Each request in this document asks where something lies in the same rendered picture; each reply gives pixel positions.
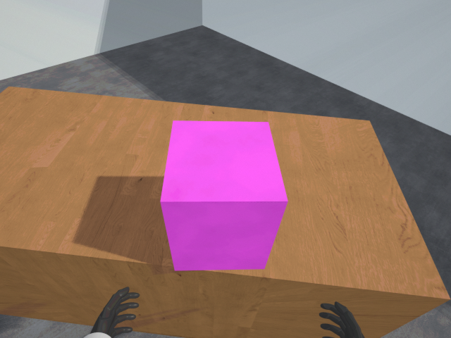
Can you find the pedestal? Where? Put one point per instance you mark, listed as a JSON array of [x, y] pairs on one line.
[[81, 177]]

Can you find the right robot hand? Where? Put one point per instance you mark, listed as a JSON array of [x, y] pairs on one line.
[[348, 325]]

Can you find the carton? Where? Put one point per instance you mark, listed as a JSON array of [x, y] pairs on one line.
[[223, 196]]

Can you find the left robot hand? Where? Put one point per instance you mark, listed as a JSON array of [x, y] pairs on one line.
[[109, 317]]

